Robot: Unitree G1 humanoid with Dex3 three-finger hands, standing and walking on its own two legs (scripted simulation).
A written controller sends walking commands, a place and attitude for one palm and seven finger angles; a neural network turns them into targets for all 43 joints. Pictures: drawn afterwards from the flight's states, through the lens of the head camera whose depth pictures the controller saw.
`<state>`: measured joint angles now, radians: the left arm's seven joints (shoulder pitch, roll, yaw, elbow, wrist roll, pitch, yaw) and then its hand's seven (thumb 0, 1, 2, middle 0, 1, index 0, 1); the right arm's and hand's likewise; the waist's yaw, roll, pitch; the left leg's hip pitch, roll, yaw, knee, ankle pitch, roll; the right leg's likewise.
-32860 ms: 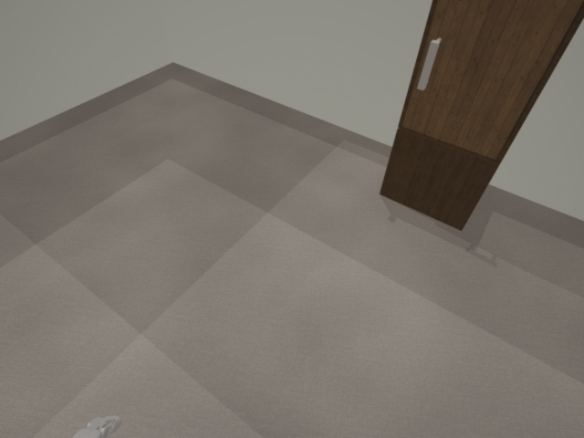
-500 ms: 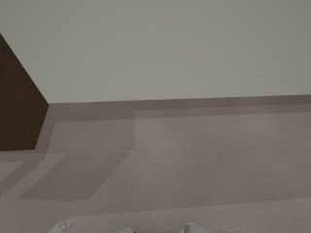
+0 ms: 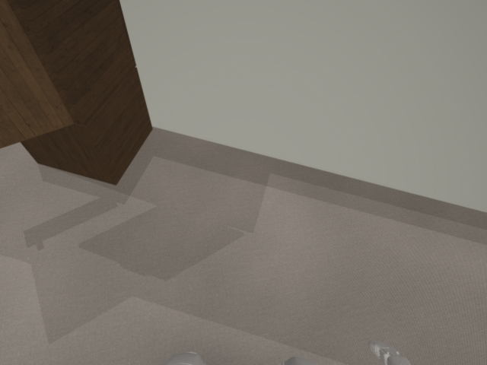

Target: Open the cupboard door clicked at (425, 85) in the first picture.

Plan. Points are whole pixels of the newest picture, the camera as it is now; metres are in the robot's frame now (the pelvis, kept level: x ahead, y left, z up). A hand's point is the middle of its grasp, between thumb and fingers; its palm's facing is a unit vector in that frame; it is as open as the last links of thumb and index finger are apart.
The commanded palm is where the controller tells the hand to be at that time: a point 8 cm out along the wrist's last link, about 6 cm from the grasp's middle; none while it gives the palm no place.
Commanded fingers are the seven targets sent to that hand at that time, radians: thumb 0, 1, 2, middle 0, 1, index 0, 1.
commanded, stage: turn to face it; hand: left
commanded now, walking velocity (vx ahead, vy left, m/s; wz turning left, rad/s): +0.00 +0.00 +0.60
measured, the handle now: out of the picture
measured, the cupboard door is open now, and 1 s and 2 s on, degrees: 49 49 49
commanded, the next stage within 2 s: take the last steps up to it in 1.08 s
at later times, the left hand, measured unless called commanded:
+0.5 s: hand out of the picture +0.05 +0.17 -0.14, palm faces +0.29 -0.93 -0.25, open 7.4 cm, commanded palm none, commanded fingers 0.00 0.90 0.90 -0.20 -0.30 -0.20 -0.30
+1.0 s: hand out of the picture +0.03 +0.20 -0.14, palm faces +0.50 -0.83 -0.26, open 7.4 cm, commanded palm none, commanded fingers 0.00 0.90 0.90 -0.20 -0.30 -0.20 -0.30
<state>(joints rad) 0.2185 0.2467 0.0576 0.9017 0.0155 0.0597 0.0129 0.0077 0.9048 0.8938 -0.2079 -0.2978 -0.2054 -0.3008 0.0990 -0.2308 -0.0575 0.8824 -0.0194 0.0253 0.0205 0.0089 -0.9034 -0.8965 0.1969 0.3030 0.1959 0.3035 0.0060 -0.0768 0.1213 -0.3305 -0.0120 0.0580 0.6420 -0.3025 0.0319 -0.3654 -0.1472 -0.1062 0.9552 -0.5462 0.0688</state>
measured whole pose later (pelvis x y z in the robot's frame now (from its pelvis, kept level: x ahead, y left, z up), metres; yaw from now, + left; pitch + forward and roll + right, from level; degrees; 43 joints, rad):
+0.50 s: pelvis +0.02 -0.04 +0.02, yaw +18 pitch +0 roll +1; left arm 0.20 0.21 0.04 0.86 0.03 0.02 0.02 0.01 0.91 0.89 -0.21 -0.30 -0.20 -0.30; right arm 0.15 -0.26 -0.09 0.92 -0.01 0.08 0.03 0.01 -0.90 -0.90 0.20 0.30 0.20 0.30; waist -0.02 -0.02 0.10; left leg -0.44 0.01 0.04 0.97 -0.46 -0.06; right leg -0.20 -0.13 -0.14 0.52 -0.30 0.04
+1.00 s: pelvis +0.04 -0.04 +0.02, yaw +30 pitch +0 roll -1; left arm 0.14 0.24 0.05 0.90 0.01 0.05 0.01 0.01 0.91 0.89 -0.20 -0.30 -0.20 -0.30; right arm 0.19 -0.19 -0.04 0.94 -0.03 0.03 -0.01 0.01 -0.90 -0.90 0.20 0.30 0.20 0.30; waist -0.01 0.00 0.08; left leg -0.27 -0.02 -0.07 0.50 -0.23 0.01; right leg -0.34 -0.04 -0.02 0.72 -0.38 0.06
